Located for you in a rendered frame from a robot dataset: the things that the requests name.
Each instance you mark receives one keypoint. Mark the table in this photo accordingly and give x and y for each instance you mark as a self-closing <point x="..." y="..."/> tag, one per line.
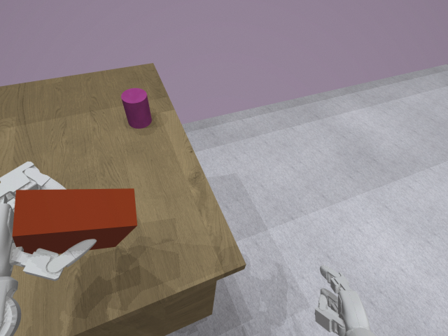
<point x="162" y="276"/>

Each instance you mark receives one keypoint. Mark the left robot hand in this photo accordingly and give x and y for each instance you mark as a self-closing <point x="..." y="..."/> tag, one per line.
<point x="42" y="263"/>

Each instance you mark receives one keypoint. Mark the sponge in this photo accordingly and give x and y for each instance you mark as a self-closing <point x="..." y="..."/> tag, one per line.
<point x="56" y="220"/>

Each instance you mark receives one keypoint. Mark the right robot hand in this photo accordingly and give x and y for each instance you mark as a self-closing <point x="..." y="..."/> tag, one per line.
<point x="346" y="311"/>

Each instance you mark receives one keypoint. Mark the robot left forearm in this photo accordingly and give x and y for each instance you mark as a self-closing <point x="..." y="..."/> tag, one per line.
<point x="10" y="312"/>

